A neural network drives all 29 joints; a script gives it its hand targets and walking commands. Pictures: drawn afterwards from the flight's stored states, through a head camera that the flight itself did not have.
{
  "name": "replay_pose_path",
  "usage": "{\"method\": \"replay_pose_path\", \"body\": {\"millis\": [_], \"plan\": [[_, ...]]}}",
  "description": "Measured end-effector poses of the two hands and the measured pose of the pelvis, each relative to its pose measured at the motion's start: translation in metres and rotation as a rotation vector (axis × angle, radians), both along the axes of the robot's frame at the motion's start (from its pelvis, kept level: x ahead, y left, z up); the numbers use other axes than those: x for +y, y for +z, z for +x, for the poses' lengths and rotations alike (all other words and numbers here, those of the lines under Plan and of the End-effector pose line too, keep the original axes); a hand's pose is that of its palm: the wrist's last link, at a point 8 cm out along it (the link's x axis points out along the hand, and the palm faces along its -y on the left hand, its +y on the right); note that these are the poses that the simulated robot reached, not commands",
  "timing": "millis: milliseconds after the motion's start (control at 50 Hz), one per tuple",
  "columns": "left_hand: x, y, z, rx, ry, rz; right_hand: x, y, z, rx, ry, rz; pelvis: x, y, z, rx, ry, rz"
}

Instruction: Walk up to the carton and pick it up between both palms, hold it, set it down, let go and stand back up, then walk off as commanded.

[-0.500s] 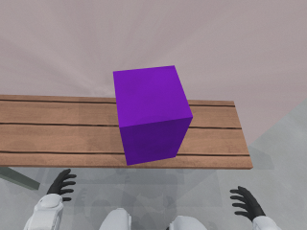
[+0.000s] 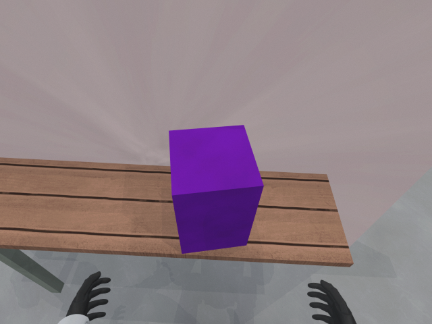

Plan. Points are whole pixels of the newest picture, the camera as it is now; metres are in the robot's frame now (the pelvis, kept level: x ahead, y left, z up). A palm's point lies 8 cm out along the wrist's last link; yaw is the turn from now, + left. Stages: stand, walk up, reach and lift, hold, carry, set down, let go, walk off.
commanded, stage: reach and lift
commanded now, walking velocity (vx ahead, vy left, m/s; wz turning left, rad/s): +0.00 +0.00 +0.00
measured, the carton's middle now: (211, 193) +0.40 +0.04 -0.05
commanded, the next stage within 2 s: none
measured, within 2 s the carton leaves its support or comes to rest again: neither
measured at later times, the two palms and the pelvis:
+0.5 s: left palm (112, 288) +0.18 +0.21 -0.06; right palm (345, 303) +0.18 -0.23 -0.06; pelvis +0.03 +0.01 +0.01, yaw -1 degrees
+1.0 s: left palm (123, 283) +0.18 +0.19 -0.03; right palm (341, 294) +0.19 -0.21 -0.04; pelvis +0.03 -0.01 +0.00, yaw -1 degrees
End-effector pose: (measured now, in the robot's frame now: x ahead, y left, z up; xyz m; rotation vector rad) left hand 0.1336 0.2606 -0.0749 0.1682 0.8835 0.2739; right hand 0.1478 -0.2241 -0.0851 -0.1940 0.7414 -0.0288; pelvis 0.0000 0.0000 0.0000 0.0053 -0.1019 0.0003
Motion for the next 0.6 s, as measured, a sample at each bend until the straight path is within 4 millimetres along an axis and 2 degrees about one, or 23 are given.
{"method": "replay_pose_path", "body": {"millis": [100,320,440,600], "plan": [[-0.011,0.005,0.013,-0.054,-0.025,-0.015,0.004,0.002,0.002,-0.030,-0.014,0.016,0.006,0.001,0.003,0.002,-0.010,0.000],[-0.028,0.010,0.045,-0.176,-0.060,-0.024,-0.010,0.023,0.022,-0.120,-0.034,0.018,0.011,0.005,0.021,0.032,-0.033,-0.005],[-0.041,0.010,0.049,-0.231,-0.068,-0.037,-0.007,0.026,0.030,-0.150,-0.029,0.056,0.009,0.007,0.031,0.041,-0.029,-0.009],[-0.058,0.018,0.050,-0.319,-0.074,-0.048,0.008,0.024,0.038,-0.220,-0.015,0.127,0.003,0.006,0.038,0.052,-0.018,-0.010]]}}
